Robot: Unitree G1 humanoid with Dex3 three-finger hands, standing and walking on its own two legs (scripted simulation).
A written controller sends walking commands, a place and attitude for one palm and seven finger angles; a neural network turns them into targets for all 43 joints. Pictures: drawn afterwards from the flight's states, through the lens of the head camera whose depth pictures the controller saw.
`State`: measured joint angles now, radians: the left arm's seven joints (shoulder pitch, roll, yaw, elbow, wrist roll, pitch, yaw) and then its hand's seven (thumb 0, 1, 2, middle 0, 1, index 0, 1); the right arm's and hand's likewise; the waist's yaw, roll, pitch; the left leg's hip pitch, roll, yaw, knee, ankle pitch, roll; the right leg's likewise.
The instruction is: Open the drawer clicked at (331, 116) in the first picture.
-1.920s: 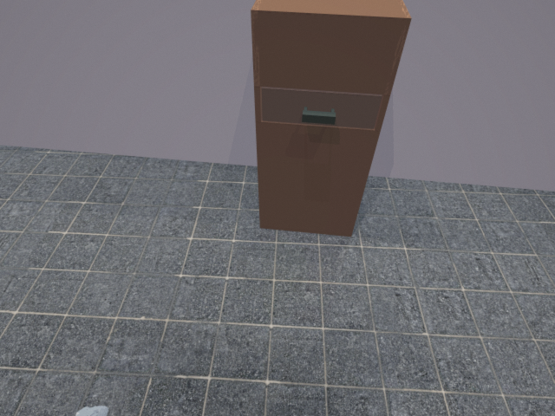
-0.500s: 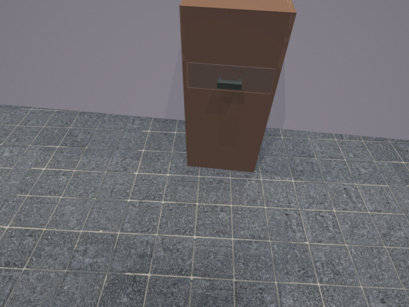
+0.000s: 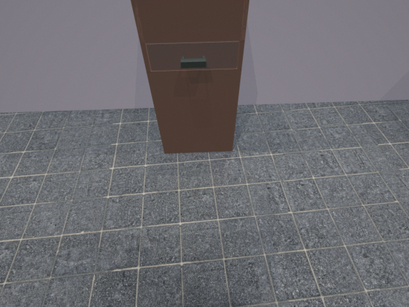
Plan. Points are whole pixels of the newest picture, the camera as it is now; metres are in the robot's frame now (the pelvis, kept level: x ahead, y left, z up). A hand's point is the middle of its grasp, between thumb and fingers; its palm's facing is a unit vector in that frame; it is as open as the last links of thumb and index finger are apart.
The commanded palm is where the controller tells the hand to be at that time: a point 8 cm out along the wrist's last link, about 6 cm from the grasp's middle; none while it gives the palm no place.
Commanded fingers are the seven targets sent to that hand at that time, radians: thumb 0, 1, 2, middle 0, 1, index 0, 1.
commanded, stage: walk to a spot facing it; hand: left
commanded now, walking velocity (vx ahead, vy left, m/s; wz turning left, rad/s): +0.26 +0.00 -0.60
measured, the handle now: (193, 60) +1.05 +0.15 -0.09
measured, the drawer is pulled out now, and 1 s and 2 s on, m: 0.00 0.00 0.00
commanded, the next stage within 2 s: none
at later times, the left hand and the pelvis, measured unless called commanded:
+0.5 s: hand out of the picture +0.12 +0.26 -0.16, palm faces -0.17 -0.97 -0.20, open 7.4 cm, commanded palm none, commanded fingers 0.00 0.90 0.90 -0.20 -0.30 -0.20 -0.30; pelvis +0.05 +0.06 +0.02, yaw -16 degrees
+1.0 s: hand (193, 207) +0.39 +0.07 -0.16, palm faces -0.57 -0.80 -0.18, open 7.4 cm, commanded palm none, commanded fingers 0.00 0.90 0.90 -0.20 -0.30 -0.20 -0.30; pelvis +0.17 +0.01 +0.00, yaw -33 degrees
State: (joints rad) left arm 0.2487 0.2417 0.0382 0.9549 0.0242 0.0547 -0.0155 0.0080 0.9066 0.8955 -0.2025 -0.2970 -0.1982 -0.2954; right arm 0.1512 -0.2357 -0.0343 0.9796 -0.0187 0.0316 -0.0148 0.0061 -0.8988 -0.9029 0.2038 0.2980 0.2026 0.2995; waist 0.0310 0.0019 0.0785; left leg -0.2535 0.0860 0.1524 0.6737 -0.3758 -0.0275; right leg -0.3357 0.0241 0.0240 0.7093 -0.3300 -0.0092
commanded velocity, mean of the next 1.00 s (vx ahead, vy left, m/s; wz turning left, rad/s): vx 0.13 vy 0.00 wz -0.60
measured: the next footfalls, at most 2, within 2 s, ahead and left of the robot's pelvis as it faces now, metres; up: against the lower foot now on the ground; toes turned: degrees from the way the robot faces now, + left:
left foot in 0.42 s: +0.09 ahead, +0.15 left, +0.00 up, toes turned -11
right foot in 0.90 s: +0.21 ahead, -0.13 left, +0.00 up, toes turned -37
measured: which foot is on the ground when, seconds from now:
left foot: down 0.00-0.00, up 0.02-0.40, down 0.42-0.88, up 0.90-1.00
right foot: down 0.00-0.40, up 0.42-0.88, down 0.90-1.00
